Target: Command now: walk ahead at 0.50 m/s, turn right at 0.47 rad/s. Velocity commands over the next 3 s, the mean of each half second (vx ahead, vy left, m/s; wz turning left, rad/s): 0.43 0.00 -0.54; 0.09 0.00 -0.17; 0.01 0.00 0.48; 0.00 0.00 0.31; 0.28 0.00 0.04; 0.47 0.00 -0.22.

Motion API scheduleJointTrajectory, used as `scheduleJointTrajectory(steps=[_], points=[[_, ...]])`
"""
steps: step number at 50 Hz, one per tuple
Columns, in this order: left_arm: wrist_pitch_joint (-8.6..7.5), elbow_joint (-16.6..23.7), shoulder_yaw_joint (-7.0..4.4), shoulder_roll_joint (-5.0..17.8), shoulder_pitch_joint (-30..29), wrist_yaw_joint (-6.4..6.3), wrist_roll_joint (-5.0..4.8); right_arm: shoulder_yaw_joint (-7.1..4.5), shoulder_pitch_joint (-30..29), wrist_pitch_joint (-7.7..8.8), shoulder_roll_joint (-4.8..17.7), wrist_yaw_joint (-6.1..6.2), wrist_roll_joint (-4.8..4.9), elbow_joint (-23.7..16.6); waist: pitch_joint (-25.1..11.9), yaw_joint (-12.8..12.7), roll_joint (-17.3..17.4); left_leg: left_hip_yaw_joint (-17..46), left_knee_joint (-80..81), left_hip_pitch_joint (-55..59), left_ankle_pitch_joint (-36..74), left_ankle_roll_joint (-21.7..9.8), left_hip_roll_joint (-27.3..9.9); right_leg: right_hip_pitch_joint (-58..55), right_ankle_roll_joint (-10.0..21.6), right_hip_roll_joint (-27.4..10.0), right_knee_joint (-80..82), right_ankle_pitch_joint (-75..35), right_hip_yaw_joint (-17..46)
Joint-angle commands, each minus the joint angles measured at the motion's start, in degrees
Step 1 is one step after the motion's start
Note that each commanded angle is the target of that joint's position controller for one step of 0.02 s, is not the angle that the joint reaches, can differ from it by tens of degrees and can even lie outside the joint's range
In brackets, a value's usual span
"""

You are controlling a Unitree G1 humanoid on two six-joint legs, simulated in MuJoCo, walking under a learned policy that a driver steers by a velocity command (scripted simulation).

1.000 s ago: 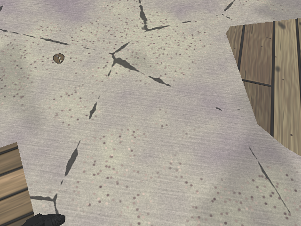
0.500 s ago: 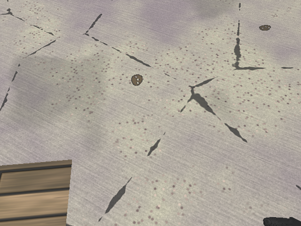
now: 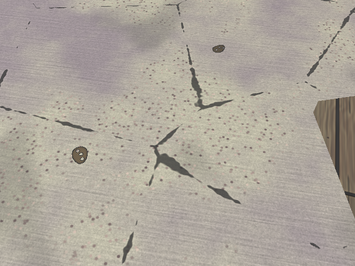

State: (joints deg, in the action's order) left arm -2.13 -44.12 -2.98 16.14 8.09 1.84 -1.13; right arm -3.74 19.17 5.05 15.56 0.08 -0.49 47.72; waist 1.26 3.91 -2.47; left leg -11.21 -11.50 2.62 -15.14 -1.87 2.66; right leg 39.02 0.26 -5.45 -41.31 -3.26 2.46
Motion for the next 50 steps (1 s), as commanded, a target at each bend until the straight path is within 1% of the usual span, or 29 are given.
scheduleJointTrajectory(steps=[1,5,7,8,9,10,11,12,14,16,19,21,24,28,29,30,31,32,33,34,35,37,39,42,45,46,47,48,50], points=[[-0.75,6.6,0.03,2.0,-7.6,1.18,-0.02,-2.38,-0.1,-0.24,9.6,0.54,0.79,-2.0,4.6,0.7,4.0,3.0,2.9,0.2,24.1,-6.9,-18.0,1.7,1.6,0.2,4.5,0.5,-2.2],[-0.35,8.6,-1.32,4.6,-5.4,2.17,-0.04,-3.12,-0.9,-2.22,12.1,1.37,1.40,-1.8,0.3,-2.8,7.3,0.1,-9.3,5.6,53.3,-4.6,-18.8,-6.2,5.4,5.5,5.5,11.9,-8.1],[-0.06,5.4,-4.20,9.4,9.1,1.37,-0.25,-3.02,-2.5,-3.02,12.6,1.99,1.61,-2.4,-7.6,-11.1,6.7,-1.9,-29.5,-1.1,57.2,-2.0,-16.1,-27.0,9.2,9.7,9.8,10.7,-8.6],[0.67,3.9,-5.98,14.7,17.0,-0.01,-0.29,-1.92,-1.1,-2.38,10.0,2.08,0.24,-3.6,-13.2,-13.4,-1.2,-1.8,-47.7,-16.2,34.1,0.6,-12.9,-44.8,12.9,1.0,10.8,9.2,5.9],[0.29,5.5,-6.21,18.1,13.5,-0.16,-0.86,0.40,2.7,-0.54,2.9,0.97,-0.46,-6.4,-19.0,-6.9,-13.5,5.8,-68.2,-40.9,-16.2,4.3,0.6,-62.0,24.9,-12.6,18.8,19.5,39.5],[-0.24,6.2,-4.67,13.1,14.6,0.05,-0.30,-0.55,-3.0,1.87,8.1,-0.14,1.39,-6.9,-21.6,-11.0,-5.1,17.4,-70.8,-46.8,-16.5,2.5,-1.9,-62.6,23.3,-13.4,24.1,23.1,42.8],[-0.87,6.0,-3.94,10.5,13.2,0.00,0.19,-0.81,-7.9,2.97,9.3,-0.62,3.22,-8.7,-13.9,-11.0,-2.5,17.1,-68.3,-49.1,-12.1,1.1,-4.3,-56.4,20.6,-11.4,24.5,20.0,33.9],[-1.23,6.0,-3.37,9.0,9.8,0.14,0.14,-0.61,-9.5,3.24,8.1,-0.21,2.24,-8.6,-7.0,-8.1,4.2,16.3,-61.8,-46.9,-7.8,0.4,-6.9,-46.6,17.6,-8.2,25.3,13.3,26.3],[-1.64,7.7,-2.69,7.0,5.0,-0.35,0.87,-1.24,-7.3,2.48,8.9,0.12,0.21,-8.0,-4.2,-4.2,1.0,16.7,-55.4,-39.9,-4.6,1.9,-9.2,-35.9,17.6,-5.6,26.3,0.3,20.5],[-1.66,8.3,-2.90,7.6,3.4,-0.88,0.86,-1.31,-6.2,1.23,8.0,0.16,-0.18,-7.8,-3.2,-2.5,1.4,15.6,-50.9,-37.0,-3.3,3.9,-9.1,-30.0,17.5,-4.2,27.9,-5.2,17.5],[-1.10,7.5,-3.74,10.3,4.6,-2.17,0.70,-0.46,-10.3,0.16,5.6,0.65,-0.87,-9.4,-1.5,-3.0,1.0,13.1,-39.1,-34.4,3.5,6.6,-6.3,-23.5,15.3,-0.6,25.6,-20.9,10.1],[0.01,6.9,-4.00,10.6,6.0,-2.89,0.16,0.10,-13.7,0.21,4.3,0.42,-0.74,-10.0,-3.3,-4.7,-1.0,12.3,-30.2,-29.9,12.7,6.7,-3.4,-21.9,12.2,2.4,23.3,-19.5,7.7],[1.50,5.9,-4.00,10.3,8.5,-3.54,-0.21,-0.05,-17.7,0.01,5.1,-0.30,0.28,-11.3,-5.1,-6.5,-2.9,13.6,-22.2,-27.2,18.2,6.4,-0.6,-24.2,9.9,2.1,20.4,-11.3,11.6],[2.26,7.1,-3.78,8.7,5.8,-4.22,0.00,-1.54,-14.3,0.56,8.4,-0.63,-0.08,-10.8,-5.8,-3.5,-4.8,16.7,-15.3,-23.7,15.6,3.6,-1.3,-29.3,7.6,0.9,11.5,-4.6,19.7],[2.20,7.9,-3.39,7.4,4.6,-4.17,0.02,-1.82,-11.5,1.01,8.9,-0.37,-0.64,-10.2,-7.1,-1.8,-3.9,16.3,-11.1,-18.2,21.9,2.1,-3.1,-28.4,5.7,3.6,6.4,-1.9,18.9],[1.95,9.2,-2.28,4.1,5.8,-4.06,0.96,-2.30,-8.1,1.11,11.9,0.19,-1.75,-10.5,-13.4,-1.4,3.4,24.4,-12.8,-5.8,37.7,-1.7,-13.2,-23.0,3.0,7.9,-6.7,12.0,14.5],[1.80,8.4,-1.55,1.6,18.1,-3.83,0.54,-2.15,-7.7,0.13,13.2,0.43,-2.99,-10.8,-19.5,-6.7,17.7,42.5,-14.2,8.9,52.0,-13.4,-28.2,-8.9,-0.4,15.5,-21.5,47.4,9.6],[2.20,6.9,-2.54,8.2,21.2,-3.53,0.02,-2.27,-8.0,-0.89,11.2,0.30,-0.75,-10.7,-21.4,-6.7,16.8,49.8,-12.1,6.8,36.0,-15.9,-30.6,-5.3,-2.2,10.1,-29.6,44.1,8.8],[3.18,6.6,-3.56,11.3,15.0,-3.85,-0.28,-1.14,-10.1,-1.44,7.4,0.46,-0.45,-11.9,-15.3,-4.3,11.1,42.4,-10.8,1.6,26.2,-13.5,-25.0,-3.9,-3.7,8.5,-32.7,39.2,7.7],[4.28,6.7,-3.60,11.0,11.0,-4.41,0.02,-0.33,-11.8,-2.18,5.8,0.30,-0.85,-11.7,-11.7,-3.9,7.5,36.3,-9.6,-4.1,19.0,-11.2,-21.0,-4.3,-4.4,7.6,-32.1,35.9,6.3],[5.15,7.0,-3.42,9.9,9.3,-4.80,0.59,0.28,-13.6,-2.69,4.9,0.11,-0.83,-11.5,-8.5,-4.1,7.3,33.3,-7.9,-9.9,14.5,-10.3,-18.4,-6.1,-4.7,7.0,-30.4,34.2,6.2],[5.57,6.5,-2.03,5.0,10.3,-4.44,1.05,0.95,-16.5,-2.95,4.0,-0.41,-1.25,-10.5,-5.2,-6.6,9.5,26.0,-4.7,-19.6,10.5,-8.4,-12.9,-14.9,-4.7,5.6,-19.1,31.2,3.7],[4.72,6.2,-0.99,2.4,9.5,-4.19,1.81,0.58,-16.7,-3.10,4.7,-0.83,-0.62,-9.7,-5.2,-6.0,12.0,23.5,-4.9,-20.2,13.7,-8.7,-10.6,-20.2,-4.7,5.6,-6.3,31.1,0.5],[4.10,5.7,-1.54,4.6,7.6,-4.01,1.45,-0.75,-13.7,-3.75,8.8,-0.80,0.54,-9.0,-7.0,-4.4,11.7,28.1,-6.2,-16.3,10.7,-10.5,-12.5,-23.6,-3.9,6.4,4.8,23.7,0.4],[3.85,5.2,-2.04,5.7,7.4,-3.90,1.63,-0.90,-13.6,-4.59,9.4,-0.33,1.65,-9.0,-5.2,-5.6,10.2,30.5,-6.0,-21.3,0.3,-7.7,-11.4,-30.0,-0.5,6.8,15.2,15.5,-0.2],[3.67,5.8,-2.37,7.2,7.2,-4.07,2.12,-0.68,-13.0,-4.51,8.7,-0.26,1.57,-8.9,-5.2,-5.6,8.5,30.2,-7.2,-24.8,-3.1,-5.6,-10.3,-33.1,1.4,3.5,15.5,14.3,2.2],[3.68,5.9,-3.15,9.9,6.9,-4.27,2.59,-0.48,-12.8,-4.26,7.3,-0.35,1.22,-9.6,-4.5,-4.6,2.4,25.7,-9.9,-29.0,-6.3,-3.2,-6.8,-33.3,3.9,-0.6,15.5,17.4,5.2],[3.67,5.1,-3.47,9.5,7.1,-4.24,2.54,-0.51,-13.7,-4.05,7.0,-0.38,1.20,-10.1,-3.3,-4.6,-3.7,19.4,-14.8,-29.5,-8.0,-0.9,-2.6,-30.1,6.0,-2.5,18.0,21.3,7.3],[3.08,6.5,-3.37,8.8,3.7,-4.57,2.75,-0.90,-12.4,-4.19,6.5,-0.42,1.27,-9.6,-1.9,-4.2,-10.0,13.2,-28.1,-31.2,-6.7,1.1,0.6,-29.1,9.1,-9.5,22.3,13.3,13.5]])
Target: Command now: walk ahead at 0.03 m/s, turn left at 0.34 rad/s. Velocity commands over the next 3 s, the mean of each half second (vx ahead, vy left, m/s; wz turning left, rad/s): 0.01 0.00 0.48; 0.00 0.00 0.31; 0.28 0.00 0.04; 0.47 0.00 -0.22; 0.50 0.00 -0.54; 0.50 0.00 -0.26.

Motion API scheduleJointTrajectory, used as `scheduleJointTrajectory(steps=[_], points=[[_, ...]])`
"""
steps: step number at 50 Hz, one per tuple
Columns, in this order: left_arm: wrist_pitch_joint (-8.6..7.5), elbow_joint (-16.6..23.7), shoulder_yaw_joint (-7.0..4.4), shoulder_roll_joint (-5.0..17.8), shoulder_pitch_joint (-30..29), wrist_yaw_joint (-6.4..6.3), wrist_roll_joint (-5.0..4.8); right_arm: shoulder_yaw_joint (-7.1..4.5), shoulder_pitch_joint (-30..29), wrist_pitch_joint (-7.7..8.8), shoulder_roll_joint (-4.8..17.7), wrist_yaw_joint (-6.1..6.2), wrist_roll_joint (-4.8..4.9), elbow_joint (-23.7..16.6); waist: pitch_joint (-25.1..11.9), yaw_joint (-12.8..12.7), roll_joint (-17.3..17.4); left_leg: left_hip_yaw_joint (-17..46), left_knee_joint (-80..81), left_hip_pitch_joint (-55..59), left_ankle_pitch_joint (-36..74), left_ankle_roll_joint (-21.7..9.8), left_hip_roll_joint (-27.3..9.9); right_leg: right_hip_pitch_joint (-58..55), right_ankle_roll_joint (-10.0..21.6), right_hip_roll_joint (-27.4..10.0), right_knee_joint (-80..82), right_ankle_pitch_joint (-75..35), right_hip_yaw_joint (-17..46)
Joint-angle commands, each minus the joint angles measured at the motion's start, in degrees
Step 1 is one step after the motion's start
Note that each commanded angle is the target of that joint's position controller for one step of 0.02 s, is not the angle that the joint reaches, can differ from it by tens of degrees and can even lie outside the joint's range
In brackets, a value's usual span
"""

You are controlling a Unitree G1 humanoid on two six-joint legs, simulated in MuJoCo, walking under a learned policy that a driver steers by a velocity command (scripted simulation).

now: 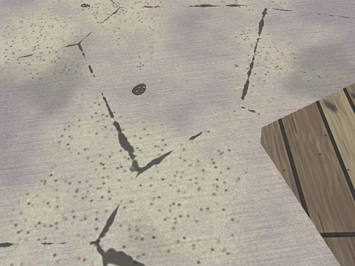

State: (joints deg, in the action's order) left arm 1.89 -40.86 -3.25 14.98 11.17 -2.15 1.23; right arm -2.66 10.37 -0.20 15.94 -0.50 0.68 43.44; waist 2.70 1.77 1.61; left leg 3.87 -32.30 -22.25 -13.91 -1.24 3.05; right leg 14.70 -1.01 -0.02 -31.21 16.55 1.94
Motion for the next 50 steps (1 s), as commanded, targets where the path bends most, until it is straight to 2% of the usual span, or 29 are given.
scheduleJointTrajectory(steps=[1,2,4,7,9,11,12,13,14,15,16,17,18,20,25,29,32,35,36,37,38,39,40,42,44,46,48,49,50], points=[[-1.42,4.0,-3.19,10.0,-0.8,-0.90,0.33,-2.49,-2.5,0.73,7.0,0.15,-0.03,-5.0,-3.7,-2.3,-14.4,-2.6,-14.7,-8.0,-12.8,1.3,-0.8,-5.2,12.5,-18.3,11.9,-15.6,15.4],[-1.98,4.2,-3.06,9.6,-0.9,-1.16,0.01,-3.09,-2.0,0.24,7.9,0.03,-0.07,-5.2,-3.9,-2.5,-12.3,-1.6,-21.7,-10.1,-16.0,2.0,-2.2,-6.2,14.0,-20.5,10.9,-24.4,15.5],[-2.36,4.0,-3.05,9.4,-2.7,-1.21,-1.05,-2.93,-0.7,-0.91,6.1,-0.04,0.40,-5.2,-3.7,-1.5,-8.9,-1.4,-24.7,-12.3,-15.8,3.3,-4.1,-8.3,13.2,-19.5,9.1,-32.3,11.1],[-1.33,3.5,-3.71,10.7,-3.5,-0.84,-1.47,-2.00,-2.6,-1.58,4.2,-0.89,0.70,-6.7,-4.5,-3.0,-10.6,-5.5,-16.2,-6.6,-10.3,4.0,-4.4,-7.8,11.1,-16.0,7.5,-33.3,4.1],[-0.77,2.9,-3.99,11.5,-2.5,-0.67,-1.87,-2.43,-2.5,-1.77,5.4,-1.68,0.92,-7.7,-5.7,-3.3,-11.2,-7.7,-9.7,-2.6,-7.4,3.3,-3.3,-8.6,10.5,-16.2,5.5,-32.2,2.6],[-1.01,2.3,-3.81,11.1,-2.8,-0.51,-2.88,-3.23,1.3,-1.96,6.3,-1.65,0.54,-6.7,-6.7,-1.1,-9.6,-9.7,1.4,5.7,2.0,1.2,-0.9,-6.0,7.8,-15.0,0.1,-27.8,-0.4],[-1.53,0.9,-3.50,9.6,0.8,-0.11,-2.60,-4.15,3.1,-1.91,8.5,-0.91,0.17,-6.7,-7.8,-0.7,-4.3,-5.1,7.1,13.0,12.1,-1.0,-1.7,-1.4,4.0,-12.1,-7.5,-20.3,-4.1],[-1.96,3.2,-2.20,5.8,1.2,0.21,0.47,-6.15,4.8,-1.78,17.5,0.26,-0.42,-8.2,-9.3,-2.0,14.4,18.4,8.5,24.3,38.5,-8.9,-17.7,15.4,-2.9,-4.7,-26.1,7.9,-8.8],[-2.30,5.3,-2.02,6.2,-5.1,-0.07,0.22,-5.26,7.0,-0.78,16.5,-0.51,-2.28,-8.7,-13.3,2.2,14.7,30.1,11.1,22.8,42.7,-20.2,-25.7,21.7,-3.7,1.2,-36.8,25.2,0.3],[-2.19,5.0,-2.67,8.5,-6.2,-0.18,-0.95,-4.57,5.8,0.34,14.5,-0.87,-2.35,-8.9,-11.8,2.3,7.2,25.9,11.3,22.1,38.5,-20.0,-23.9,23.1,-3.2,-0.5,-41.6,23.2,3.3],[-2.02,4.6,-2.82,8.7,-6.2,-0.43,-1.32,-4.26,3.4,0.94,13.0,-0.50,-1.48,-8.8,-9.6,0.8,4.4,21.2,10.7,20.5,33.4,-16.8,-20.6,23.8,-2.5,-1.4,-41.1,18.6,3.5],[-1.81,3.6,-3.01,8.7,-5.8,-1.00,-0.99,-4.01,1.2,0.85,12.0,0.04,-0.43,-8.9,-8.2,0.0,1.7,18.6,10.8,19.1,28.6,-14.0,-18.1,24.0,-2.5,-2.3,-38.3,14.4,3.7],[-1.61,3.4,-3.36,9.4,-5.3,-1.40,-0.76,-3.68,-0.9,0.46,11.4,0.62,0.18,-9.3,-7.6,-1.1,2.4,16.8,11.3,16.7,26.1,-12.5,-16.2,22.0,-2.8,-2.6,-35.4,11.1,4.0],[-1.68,3.1,-3.11,8.0,-4.0,-1.03,-1.01,-3.48,-1.3,-0.18,11.1,1.35,-0.19,-9.8,-8.2,-1.9,4.2,15.8,12.1,15.0,25.2,-12.1,-14.2,18.9,-3.5,-0.9,-33.1,7.1,3.2],[-1.99,3.2,-2.38,6.3,-5.6,-0.53,-1.13,-3.93,-0.9,-0.98,11.6,2.42,-0.01,-10.2,-8.1,-1.0,5.0,17.9,12.9,14.3,14.2,-11.9,-12.6,15.9,-4.6,0.7,-19.3,3.5,3.9],[-2.68,3.5,-2.53,7.0,-6.1,0.25,-1.46,-4.25,-1.7,-1.63,12.0,2.14,-0.21,-10.8,-6.5,-0.4,6.7,22.0,13.3,10.2,7.0,-11.7,-11.6,11.1,-4.1,1.9,-12.2,3.6,4.2],[-3.42,3.2,-2.60,7.4,-4.7,1.02,-1.70,-3.89,-2.3,-2.00,11.2,1.75,-0.25,-10.9,-7.7,-0.1,7.4,23.7,11.3,11.2,10.2,-11.3,-11.9,7.4,-3.1,1.5,-7.3,3.6,3.4],[-4.20,2.4,-2.42,6.5,-1.8,1.86,-1.34,-3.05,-3.3,-2.46,9.7,1.81,0.34,-10.7,-7.8,-2.4,6.5,23.0,7.9,9.4,11.9,-8.4,-9.5,-1.6,-0.7,1.2,7.6,-6.4,1.7],[-4.32,2.7,-2.66,8.1,-1.5,1.79,-0.50,-2.52,-1.2,-2.29,8.2,1.87,0.04,-10.2,-8.0,-1.9,3.5,21.1,5.4,6.5,6.1,-5.5,-7.2,-6.2,1.0,-3.4,10.7,-11.5,5.4],[-4.10,3.8,-2.98,11.5,-2.0,1.48,0.47,-1.68,2.0,-1.91,5.7,1.72,-1.15,-9.9,-9.0,0.8,-8.2,13.4,-4.6,2.1,-8.9,-2.0,-0.8,-10.0,5.4,-13.8,13.0,-20.6,15.8],[-4.00,3.1,-2.83,11.9,-3.0,1.63,1.93,-2.53,-0.1,-1.43,7.9,1.90,-0.54,-11.3,-5.4,0.9,-17.0,6.3,-11.2,-2.8,-20.0,0.8,3.5,-3.9,14.5,-20.1,14.8,-22.4,25.0],[-4.30,4.1,-2.29,9.5,-4.4,1.65,1.23,-3.72,-0.2,-1.27,11.8,2.21,-0.95,-10.2,-4.8,-0.6,-12.4,6.9,-20.6,-2.9,-21.0,3.1,1.3,-2.6,16.9,-20.3,15.4,-19.4,24.8],[-4.31,3.8,-2.14,9.2,-5.0,1.42,0.30,-4.33,-0.1,-1.43,12.4,2.17,-0.50,-9.3,-4.3,-0.5,-10.4,6.8,-25.5,-4.2,-18.8,4.2,1.4,-3.1,15.5,-17.9,14.6,-17.8,21.6],[-4.29,3.6,-1.56,8.1,-6.4,1.22,-1.09,-3.82,1.4,-2.37,9.3,2.38,-0.56,-7.5,-3.5,-0.2,-8.7,7.2,-28.2,-5.3,-15.0,6.2,0.4,-4.3,13.1,-14.6,13.1,-17.5,16.6],[-3.78,2.8,-0.99,6.9,-6.1,1.24,-1.02,-2.61,1.2,-2.49,5.8,2.06,-0.34,-7.1,-3.8,-0.3,-9.4,4.0,-21.7,-2.6,-13.3,7.1,-0.7,-4.7,12.0,-11.3,12.1,-20.6,11.7],[-3.01,2.2,-1.06,7.3,-5.1,1.25,-0.84,-1.48,-1.0,-2.10,3.4,1.69,-0.37,-7.5,-5.2,-2.0,-11.5,0.0,-11.5,1.9,-12.9,7.3,-2.4,-6.0,11.5,-9.8,10.5,-23.0,9.4],[-2.31,1.4,-1.20,8.4,-2.8,1.26,-1.00,-1.61,-1.2,-1.82,4.0,1.51,0.12,-7.0,-6.2,-3.0,-12.2,-1.8,-1.8,5.8,-8.9,6.8,-2.2,-7.4,11.9,-10.2,9.0,-24.3,10.3],[-2.13,1.2,-1.01,8.3,-3.1,1.30,-1.42,-1.74,0.6,-1.74,4.1,1.45,0.13,-5.9,-6.2,-1.9,-11.7,-2.8,6.2,9.4,-2.2,6.0,-1.9,-6.7,11.2,-9.8,8.2,-24.1,10.0],[-2.32,0.5,-0.73,7.8,-1.6,1.41,-1.73,-1.77,1.3,-1.69,4.7,1.42,-0.30,-5.2,-5.9,-1.6,-10.6,-2.3,13.0,13.4,4.7,4.9,-2.0,-5.3,9.4,-9.3,8.1,-23.2,9.8]])
Over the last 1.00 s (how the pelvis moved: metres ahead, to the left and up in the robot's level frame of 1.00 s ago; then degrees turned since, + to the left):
0.39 -0.06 -0.01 -20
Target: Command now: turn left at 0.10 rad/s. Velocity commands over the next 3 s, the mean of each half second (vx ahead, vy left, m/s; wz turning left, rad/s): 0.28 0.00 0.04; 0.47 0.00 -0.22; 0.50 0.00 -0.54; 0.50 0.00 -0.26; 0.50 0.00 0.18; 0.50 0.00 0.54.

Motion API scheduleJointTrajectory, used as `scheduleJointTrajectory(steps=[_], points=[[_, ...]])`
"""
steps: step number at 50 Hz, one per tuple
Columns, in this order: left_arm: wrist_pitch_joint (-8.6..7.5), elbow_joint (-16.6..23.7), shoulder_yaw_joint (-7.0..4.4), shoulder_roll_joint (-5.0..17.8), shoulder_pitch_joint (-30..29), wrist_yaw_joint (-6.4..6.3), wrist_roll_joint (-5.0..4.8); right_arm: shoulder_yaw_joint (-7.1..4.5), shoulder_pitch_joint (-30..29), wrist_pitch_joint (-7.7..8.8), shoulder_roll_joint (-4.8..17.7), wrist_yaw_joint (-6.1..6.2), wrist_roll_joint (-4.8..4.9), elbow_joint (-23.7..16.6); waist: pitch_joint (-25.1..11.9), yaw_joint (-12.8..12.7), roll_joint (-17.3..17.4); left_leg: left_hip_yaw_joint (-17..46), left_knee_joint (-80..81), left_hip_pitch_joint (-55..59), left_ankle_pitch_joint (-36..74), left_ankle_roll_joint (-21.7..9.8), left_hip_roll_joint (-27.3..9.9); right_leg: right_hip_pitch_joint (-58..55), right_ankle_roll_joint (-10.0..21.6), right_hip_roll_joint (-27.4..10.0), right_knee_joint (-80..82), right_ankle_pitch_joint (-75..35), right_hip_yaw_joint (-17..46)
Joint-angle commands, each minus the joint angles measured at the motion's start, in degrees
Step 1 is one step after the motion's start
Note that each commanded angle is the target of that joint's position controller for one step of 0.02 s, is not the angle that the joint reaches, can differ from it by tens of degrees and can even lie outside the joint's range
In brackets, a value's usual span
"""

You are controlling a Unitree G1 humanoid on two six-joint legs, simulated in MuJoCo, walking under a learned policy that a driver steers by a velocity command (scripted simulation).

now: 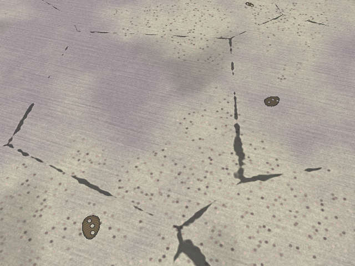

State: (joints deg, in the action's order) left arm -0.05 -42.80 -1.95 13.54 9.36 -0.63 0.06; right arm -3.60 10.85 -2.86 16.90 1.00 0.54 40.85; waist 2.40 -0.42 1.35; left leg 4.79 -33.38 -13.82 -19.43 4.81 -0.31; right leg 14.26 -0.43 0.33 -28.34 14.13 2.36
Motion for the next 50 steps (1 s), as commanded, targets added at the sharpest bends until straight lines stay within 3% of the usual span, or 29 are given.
scheduleJointTrajectory(steps=[1,2,3,4,5,7,8,10,12,14,15,16,17,18,21,26,29,33,35,36,37,38,39,40,41,43,44,46,50], points=[[-1.12,1.9,-1.68,8.7,2.1,0.14,-0.14,-1.07,0.9,0.96,6.0,0.23,-0.80,-2.9,-6.4,0.0,-7.7,0.7,14.0,10.0,16.7,-2.8,-1.5,-1.9,5.9,-9.0,5.0,-17.6,9.0],[-2.05,1.9,-1.17,7.6,3.5,0.79,1.33,-1.58,2.4,0.78,9.3,0.76,-1.16,-2.8,-9.1,-1.7,0.1,4.4,10.0,14.0,23.8,-5.4,-6.1,1.0,2.9,-5.3,2.4,-8.9,4.7],[-2.32,1.7,-0.60,5.2,2.5,0.72,1.22,-1.53,2.4,0.71,8.1,0.27,-1.15,-1.0,-9.1,-1.7,7.3,5.0,10.5,7.4,5.1,-8.9,-5.4,-1.4,0.0,-0.5,1.7,2.0,-1.2],[-2.27,1.8,-0.97,7.4,-1.4,0.43,0.88,-1.48,2.4,0.91,7.2,-0.16,-1.07,-1.8,-5.5,1.3,6.3,7.6,14.1,3.8,-10.6,-10.7,-5.3,0.2,-1.3,1.6,-3.5,7.1,-3.9],[-2.31,2.5,-1.37,7.7,-3.5,0.16,0.20,-1.61,3.9,1.20,8.3,-0.02,-1.29,-1.2,-2.1,2.4,7.8,12.5,18.2,2.5,-20.7,-12.3,-8.1,5.4,-1.3,2.6,-8.1,10.1,-5.6],[-2.77,3.6,-1.61,7.3,-4.4,-0.09,-1.01,-1.76,5.8,2.44,9.7,0.33,-0.64,-0.4,5.1,3.1,11.7,21.1,23.2,-0.8,-25.6,-15.7,-13.5,11.3,0.2,1.1,-13.8,11.7,-4.0],[-3.41,3.9,-1.81,7.3,-4.4,0.19,-1.48,-1.56,6.5,3.09,9.3,0.62,-0.47,0.0,6.1,3.0,12.6,22.6,23.6,0.4,-23.2,-16.5,-15.0,14.0,1.5,-0.5,-16.0,13.2,-2.3],[-4.72,3.9,-1.77,6.9,-4.0,1.21,-2.07,-1.39,6.6,3.79,8.5,0.74,0.27,0.1,5.7,2.6,11.2,21.2,23.3,3.7,-18.2,-16.4,-15.3,15.4,3.9,-2.0,-13.4,15.4,-1.7],[-5.55,1.8,-1.75,6.1,-0.1,2.06,-1.69,-1.36,3.2,3.90,8.6,0.46,1.23,-0.7,3.3,-0.2,8.4,14.8,21.4,-0.7,-11.2,-14.5,-11.8,3.2,4.9,-0.4,-2.8,5.9,-4.3],[-5.44,-2.1,-2.59,7.0,8.2,2.18,-1.08,-0.79,2.1,3.98,6.6,0.24,0.56,-1.1,-0.8,-3.8,5.4,9.1,14.9,-7.5,-5.9,-12.1,-7.8,-12.6,3.9,1.5,0.9,-2.2,-5.2],[-5.39,-3.3,-3.15,9.0,14.2,1.85,-1.19,0.29,0.6,4.35,3.1,-0.02,-0.12,-2.1,-2.2,-6.1,-0.7,4.4,3.7,-13.1,-3.6,-9.4,-4.0,-19.2,5.5,-4.7,5.1,2.5,3.6],[-5.48,-3.4,-4.53,15.8,18.5,1.89,-0.96,0.89,0.3,5.28,0.7,0.19,0.01,-4.8,-3.5,-6.6,-15.9,-3.2,-14.9,-24.1,-7.3,-5.2,2.7,-24.6,12.5,-17.1,14.6,14.3,26.7],[-5.85,-3.3,-4.23,15.2,18.0,2.21,-0.23,-0.35,-0.2,6.22,4.9,0.56,1.41,-5.7,-0.9,-6.0,-15.2,0.5,-26.6,-30.7,-14.3,-5.2,1.8,-21.3,18.2,-23.3,19.2,22.8,39.1],[-6.18,-2.5,-3.16,12.0,14.3,1.96,-0.47,-0.94,0.7,6.91,6.6,0.19,2.22,-5.0,3.5,-3.9,-10.8,2.2,-31.2,-34.9,-9.5,-6.5,-1.7,-19.7,17.5,-22.3,19.3,25.1,35.1],[-5.94,-1.4,-2.09,9.6,10.7,1.55,0.11,-1.04,-0.1,7.84,5.3,-1.03,0.60,-3.4,3.7,-2.2,-5.9,0.2,-28.3,-34.3,3.3,-7.7,-5.8,-18.2,12.4,-15.6,19.9,8.2,20.0],[-5.01,-2.2,-1.87,10.3,12.7,0.81,-0.43,0.29,-5.9,7.70,1.3,-2.42,0.14,-5.3,2.7,-3.3,-5.5,-4.5,-13.1,-28.3,14.3,-4.1,-4.8,-14.0,11.8,-11.0,21.5,-12.3,6.4],[-4.60,-3.2,-2.14,11.9,14.9,0.31,-0.64,1.03,-11.5,8.08,0.4,-3.19,0.51,-7.1,3.9,-5.0,-5.8,-6.3,-3.0,-22.2,21.4,-3.5,-2.9,-10.4,11.5,-10.8,22.5,-12.9,3.2],[-4.09,-4.8,-2.47,12.4,16.7,0.21,-1.55,0.56,-14.9,8.51,2.4,-4.01,0.86,-9.0,5.5,-3.9,-5.7,-4.2,2.6,-20.2,21.5,-5.7,-2.1,-13.9,10.7,-14.3,20.6,-16.5,4.6],[-3.60,-4.8,-3.03,13.6,16.0,0.02,-1.52,-0.19,-12.6,8.83,4.4,-3.97,0.66,-8.7,3.4,-1.3,-6.3,-4.2,4.1,-15.9,18.1,-7.2,-0.8,-16.9,9.5,-15.1,16.1,-26.7,5.3],[-3.32,-4.7,-3.34,14.5,15.3,-0.07,-1.36,-0.94,-8.6,8.85,5.9,-3.60,0.54,-7.9,0.2,1.2,-7.1,-5.4,4.4,-9.7,16.3,-8.2,0.7,-17.2,8.8,-14.4,10.9,-36.5,4.9],[-2.96,-4.5,-3.10,14.1,14.6,-0.10,-1.00,-2.22,-0.1,8.70,8.1,-2.92,0.62,-5.6,-5.6,5.8,-6.7,-6.6,5.4,2.4,16.7,-9.8,1.7,-14.4,7.3,-11.7,0.8,-41.7,3.0],[-2.95,-3.1,-2.07,11.6,14.2,-0.18,-0.01,-3.25,10.5,8.31,11.0,-2.06,0.07,-3.5,-14.4,10.4,-4.6,0.4,2.0,21.0,15.0,-12.4,-5.7,-3.2,5.3,-9.0,-14.6,-30.1,2.2],[-3.75,-1.8,0.51,2.1,23.6,0.13,-0.29,-4.28,14.5,8.09,16.8,-2.03,-1.24,-2.2,-25.4,5.5,12.9,27.9,6.4,41.5,0.9,-20.9,-22.3,17.9,1.5,1.2,-37.1,9.3,0.4],[-4.55,-3.1,-0.60,7.4,21.8,0.34,-2.23,-2.89,14.4,8.04,10.8,-2.20,-1.09,-2.4,-26.3,7.4,12.7,39.3,16.5,37.6,-10.3,-21.2,-23.5,23.1,1.5,1.0,-45.2,17.9,7.0],[-4.65,-1.1,-2.15,11.8,14.8,0.33,-3.73,-1.82,9.7,8.11,7.7,-1.99,-0.60,-2.2,-14.5,6.9,8.9,29.5,17.9,29.2,-11.2,-18.0,-21.5,27.7,1.8,-1.9,-47.6,13.9,5.9],[-4.33,-0.1,-2.30,10.7,9.4,-0.15,-2.14,-0.85,3.0,8.41,4.2,-2.06,-0.66,-1.6,-4.9,3.6,2.7,14.9,20.5,13.7,2.3,-15.2,-16.6,24.5,1.9,-6.4,-43.0,5.7,3.9],[-3.65,-0.3,-2.46,9.5,11.4,-0.07,-1.99,-0.79,1.3,8.98,3.8,-2.08,-1.35,-1.3,-4.4,1.2,5.5,10.3,22.2,9.1,6.2,-15.1,-15.5,20.7,1.7,-8.1,-41.3,2.8,4.6],[-2.12,-1.3,-2.37,7.3,12.7,-0.04,-2.03,-0.91,-0.5,9.90,2.4,-2.22,-1.20,-0.2,-3.0,-0.2,3.8,4.2,25.2,4.8,10.6,-15.2,-13.5,17.9,1.5,-8.6,-40.4,1.3,4.0],[-1.05,1.5,-2.38,6.7,8.0,-0.12,-1.51,-1.83,-0.4,10.67,5.1,-1.78,-1.30,2.2,1.3,-0.7,1.7,-2.9,28.3,3.6,15.5,-16.4,-14.6,23.7,0.0,-9.3,-33.0,-5.8,5.3]])
Over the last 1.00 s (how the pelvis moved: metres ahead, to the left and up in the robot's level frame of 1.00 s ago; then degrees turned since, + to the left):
0.03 0.02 0.01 26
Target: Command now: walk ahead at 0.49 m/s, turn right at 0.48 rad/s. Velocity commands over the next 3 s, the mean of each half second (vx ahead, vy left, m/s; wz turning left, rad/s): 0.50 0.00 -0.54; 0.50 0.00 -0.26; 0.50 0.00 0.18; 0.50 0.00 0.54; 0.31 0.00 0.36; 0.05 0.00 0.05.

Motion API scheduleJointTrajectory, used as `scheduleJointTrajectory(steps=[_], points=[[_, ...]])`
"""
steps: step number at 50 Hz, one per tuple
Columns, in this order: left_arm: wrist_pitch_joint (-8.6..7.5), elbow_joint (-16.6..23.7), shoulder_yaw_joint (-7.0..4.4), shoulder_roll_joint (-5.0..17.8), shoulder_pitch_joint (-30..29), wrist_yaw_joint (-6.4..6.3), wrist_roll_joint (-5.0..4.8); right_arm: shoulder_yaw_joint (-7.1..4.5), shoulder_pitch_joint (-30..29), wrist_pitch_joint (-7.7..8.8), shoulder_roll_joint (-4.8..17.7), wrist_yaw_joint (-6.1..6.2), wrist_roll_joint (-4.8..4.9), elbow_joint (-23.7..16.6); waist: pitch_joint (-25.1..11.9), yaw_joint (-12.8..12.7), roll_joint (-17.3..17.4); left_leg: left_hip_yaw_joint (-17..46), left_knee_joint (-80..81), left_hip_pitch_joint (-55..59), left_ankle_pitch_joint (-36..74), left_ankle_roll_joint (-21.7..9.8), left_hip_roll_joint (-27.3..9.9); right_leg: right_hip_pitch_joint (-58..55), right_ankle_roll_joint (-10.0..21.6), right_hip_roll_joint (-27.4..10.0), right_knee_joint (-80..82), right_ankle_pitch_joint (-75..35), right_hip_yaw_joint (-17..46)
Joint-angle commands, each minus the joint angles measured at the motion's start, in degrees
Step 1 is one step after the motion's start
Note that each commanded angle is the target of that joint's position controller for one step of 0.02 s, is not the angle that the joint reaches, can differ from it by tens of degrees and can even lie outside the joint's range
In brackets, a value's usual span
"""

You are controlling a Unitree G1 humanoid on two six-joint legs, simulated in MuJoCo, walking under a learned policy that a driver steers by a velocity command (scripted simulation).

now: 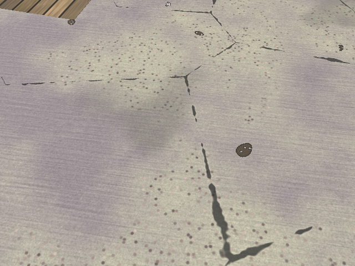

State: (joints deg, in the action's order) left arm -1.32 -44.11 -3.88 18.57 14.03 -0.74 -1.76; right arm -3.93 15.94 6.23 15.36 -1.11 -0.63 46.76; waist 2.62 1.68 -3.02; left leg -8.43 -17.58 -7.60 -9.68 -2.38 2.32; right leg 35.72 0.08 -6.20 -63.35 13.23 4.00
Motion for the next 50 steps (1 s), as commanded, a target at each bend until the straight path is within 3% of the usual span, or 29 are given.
scheduleJointTrajectory(steps=[1,5,8,10,12,13,14,15,16,17,18,19,20,21,22,25,30,33,36,38,39,40,41,42,43,44,45,47,50], points=[[-0.09,3.3,-0.36,1.6,1.9,0.30,0.42,-1.62,-5.1,1.45,7.1,0.49,-0.07,-3.4,1.5,-2.3,5.6,8.3,12.5,-1.5,7.5,-9.1,-16.8,3.2,-0.5,-2.5,5.6,-8.3,3.4],[-1.11,6.1,0.57,0.0,-6.3,2.28,0.54,-2.08,-2.6,0.48,9.6,1.14,0.31,-2.2,2.8,1.0,3.8,1.5,12.4,1.7,11.1,-7.9,-16.2,1.7,0.2,-1.4,19.2,-16.9,-1.9],[-1.14,9.1,0.81,0.0,-11.5,3.34,0.38,-2.52,0.6,-0.82,11.0,1.22,1.15,-0.8,4.3,2.9,3.5,-0.3,10.6,8.5,13.0,-7.2,-17.9,4.1,1.5,-0.8,24.8,-15.2,-3.8],[-1.07,10.8,0.58,0.7,-13.1,3.94,0.42,-2.83,1.3,-1.91,11.8,1.25,1.78,-0.3,4.0,2.7,4.2,-1.4,7.5,12.7,18.8,-6.2,-18.9,4.3,2.9,0.4,26.8,-11.0,-5.6],[-0.73,11.6,-0.39,2.6,-10.8,4.15,0.51,-3.27,0.5,-2.82,13.5,1.53,2.17,-0.6,0.6,0.2,6.5,-3.2,-0.1,15.0,37.9,-4.9,-18.9,-1.6,5.1,4.0,27.2,-4.9,-8.8],[-0.47,11.0,-1.43,4.4,-6.2,4.04,0.48,-3.43,0.0,-3.34,14.2,1.70,2.38,-0.9,-2.7,-2.7,7.4,-4.0,-7.7,14.9,46.6,-4.2,-18.4,-8.1,6.5,6.6,27.2,-2.3,-10.4],[-0.26,9.0,-3.10,7.0,2.5,3.54,0.29,-3.20,-1.1,-3.75,13.9,1.89,2.65,-1.3,-7.3,-7.9,6.8,-5.6,-19.4,11.0,48.6,-2.6,-16.5,-20.1,8.5,9.5,30.3,-4.3,-11.2],[0.44,6.5,-5.18,11.4,12.5,2.40,0.14,-2.25,-0.4,-3.44,11.8,2.17,1.65,-2.1,-12.8,-12.1,2.6,-5.6,-36.1,-2.3,34.4,0.1,-14.3,-38.3,11.5,6.3,31.5,-5.5,-3.2],[0.34,7.8,-6.22,18.0,9.3,1.82,-0.59,0.36,3.6,-1.90,3.8,1.54,-0.05,-6.0,-17.6,-5.1,-14.6,-2.4,-60.1,-30.1,-17.7,4.5,-1.2,-57.8,23.4,-9.7,38.2,4.0,31.5],[-0.82,10.0,-4.43,13.3,10.4,2.37,0.39,-0.01,0.4,0.63,7.9,0.63,1.25,-6.0,-25.8,-8.4,-5.8,13.6,-65.5,-36.1,-23.4,3.2,-0.7,-60.9,25.2,-13.8,46.5,10.8,45.4],[-1.67,9.1,-3.30,9.5,9.5,2.67,1.16,-0.68,-6.1,1.65,10.5,0.10,3.52,-7.9,-17.8,-9.4,-2.1,14.1,-64.1,-39.3,-18.8,1.6,-3.3,-55.8,21.2,-11.8,47.2,7.0,36.1],[-2.31,8.8,-2.95,8.5,6.4,2.83,1.05,-0.26,-6.8,2.11,9.2,0.37,3.05,-8.4,-10.8,-6.2,2.3,13.8,-57.5,-38.1,-13.9,1.1,-5.9,-46.5,19.0,-9.2,47.0,-0.7,28.2],[-2.48,9.2,-2.29,6.2,2.9,2.61,0.90,-0.46,-6.8,1.94,9.2,0.98,1.28,-7.6,-8.4,-4.1,4.1,13.6,-52.2,-34.7,-11.2,1.3,-8.1,-40.2,17.3,-6.9,47.2,-6.5,22.5],[-2.62,10.1,-2.05,6.0,0.9,2.34,1.55,-0.66,-5.6,1.45,9.5,1.02,0.68,-7.5,-6.8,-2.2,1.3,13.8,-49.9,-30.5,-9.4,1.8,-8.9,-34.6,17.4,-5.8,47.9,-13.3,20.2],[-2.67,10.7,-1.98,5.7,-0.2,2.15,1.67,-0.84,-4.5,0.77,9.7,0.92,0.40,-7.3,-6.6,-1.2,1.1,13.9,-47.9,-28.3,-8.6,2.6,-9.0,-31.8,17.6,-4.7,49.0,-15.7,18.8],[-2.82,9.9,-2.32,7.1,0.8,1.11,0.99,-0.23,-5.9,-0.67,7.3,0.88,-0.24,-7.4,-4.6,-0.8,1.9,11.9,-39.6,-27.1,-4.4,5.5,-8.1,-25.6,17.1,-2.6,50.5,-19.9,13.5],[-2.45,7.7,-2.12,7.2,4.3,0.04,0.92,1.18,-15.4,-0.47,4.7,0.18,0.31,-9.1,-2.4,-5.1,-1.3,10.6,-18.9,-22.6,14.6,6.7,-5.4,-22.5,12.9,0.6,50.8,-11.3,8.3],[-2.50,5.6,-2.07,7.4,7.2,0.21,0.71,0.97,-18.9,0.25,5.8,-0.54,0.96,-10.2,-1.0,-6.8,-1.9,11.2,-14.3,-22.1,16.8,5.2,-4.8,-25.5,12.4,-1.8,49.5,-8.4,10.5],[-2.06,4.2,-2.11,7.4,8.3,0.09,0.78,0.32,-19.0,0.82,7.5,-1.07,0.93,-10.8,-0.2,-6.2,-2.8,11.6,-11.2,-23.1,11.3,2.6,-4.5,-31.5,11.6,-4.8,46.2,-10.5,13.7],[-1.54,3.7,-2.22,7.6,7.5,0.02,0.84,-0.22,-15.6,1.09,8.3,-1.07,0.93,-10.1,-0.7,-4.0,-4.1,10.1,-9.8,-19.2,6.7,0.5,-3.6,-33.6,10.5,-5.3,42.9,-17.8,14.4],[-1.33,3.9,-1.89,6.8,6.7,0.04,0.94,-1.06,-10.3,1.23,9.5,-0.79,0.72,-8.6,-3.5,-1.2,-3.5,8.6,-7.8,-12.0,7.0,-1.0,-2.4,-33.5,9.3,-2.9,37.0,-25.9,12.6],[-1.24,4.5,-0.99,4.9,6.4,0.07,1.46,-1.92,-2.4,1.39,11.7,-0.48,0.13,-7.2,-10.8,2.4,-1.3,12.4,-9.8,1.0,8.7,-4.0,-6.9,-29.2,7.5,0.2,25.4,-25.9,9.9],[-1.79,5.4,0.16,1.6,12.0,0.00,1.27,-3.15,5.3,1.19,16.4,-0.34,-0.61,-6.2,-20.0,2.5,10.0,32.2,-9.7,22.4,3.3,-11.8,-18.6,-11.3,3.1,8.0,5.1,-9.7,4.5],[-2.43,5.3,0.60,1.5,14.1,-0.04,0.40,-2.94,8.7,0.67,14.5,-1.06,0.87,-4.0,-22.0,2.6,20.5,51.9,-0.4,28.5,-11.7,-16.0,-24.5,2.2,1.2,11.8,-7.0,19.4,4.9],[-2.71,5.5,-0.52,6.3,9.3,0.09,-0.59,-1.70,6.1,0.45,10.4,-1.04,1.97,-4.3,-13.5,3.5,13.1,49.0,1.6,23.0,-20.7,-13.6,-23.7,8.2,1.7,8.3,-11.5,17.1,7.2],[-2.85,6.7,-0.56,6.8,4.1,0.20,-0.45,-1.07,2.6,-0.03,8.7,-0.77,1.50,-5.1,-7.7,3.0,8.8,40.9,2.3,15.9,-18.3,-11.5,-21.5,8.8,2.0,5.5,-11.0,12.5,4.6],[-3.06,7.5,-0.45,6.1,0.9,0.33,0.57,-0.52,0.0,-0.34,7.7,-0.71,0.77,-5.2,-3.2,1.8,5.8,35.3,4.1,8.6,-12.6,-10.9,-19.0,7.9,1.9,3.4,-7.4,8.7,2.8],[-3.04,7.1,-0.51,4.6,1.1,0.63,1.45,0.12,-1.6,-0.02,6.2,-0.64,-0.01,-5.2,-1.9,-0.3,7.3,28.2,5.7,2.1,1.1,-10.0,-15.3,2.5,1.6,0.6,-1.6,4.5,2.0],[-2.50,7.4,0.19,2.0,1.2,0.54,1.40,-0.28,-1.3,0.32,8.0,-0.22,0.85,-4.1,-1.9,-1.4,8.8,23.4,8.8,-0.4,7.9,-11.8,-14.9,2.3,-0.3,-0.5,4.5,1.5,0.2]])
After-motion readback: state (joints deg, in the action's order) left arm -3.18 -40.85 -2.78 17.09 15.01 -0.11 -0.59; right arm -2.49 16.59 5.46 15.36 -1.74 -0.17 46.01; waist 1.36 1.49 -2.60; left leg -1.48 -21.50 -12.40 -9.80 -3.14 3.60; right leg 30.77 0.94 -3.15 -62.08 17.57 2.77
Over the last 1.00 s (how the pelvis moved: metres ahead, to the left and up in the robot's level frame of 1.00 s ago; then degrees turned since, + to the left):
0.37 0.04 0.01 -9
